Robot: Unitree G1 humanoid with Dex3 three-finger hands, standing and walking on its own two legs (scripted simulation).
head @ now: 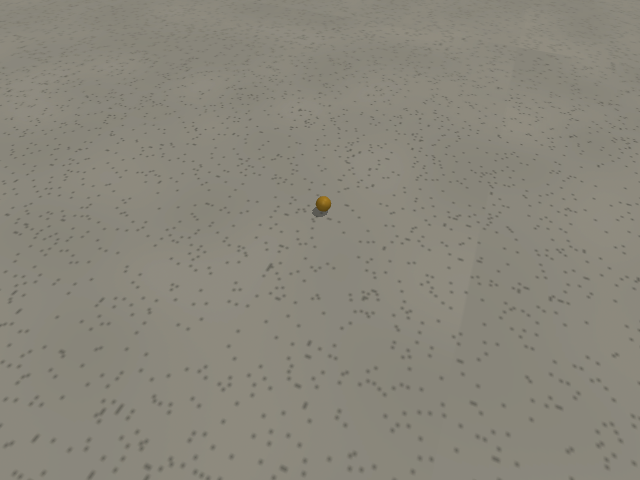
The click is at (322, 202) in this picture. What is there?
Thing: free ball
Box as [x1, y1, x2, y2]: [316, 196, 330, 211]
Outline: 321,196 317,199 316,206 318,209 324,211 329,208 330,201 327,197
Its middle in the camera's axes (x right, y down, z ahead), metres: +0.02 -0.17 +1.77
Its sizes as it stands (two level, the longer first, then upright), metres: 0.070 0.070 0.070
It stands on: the floor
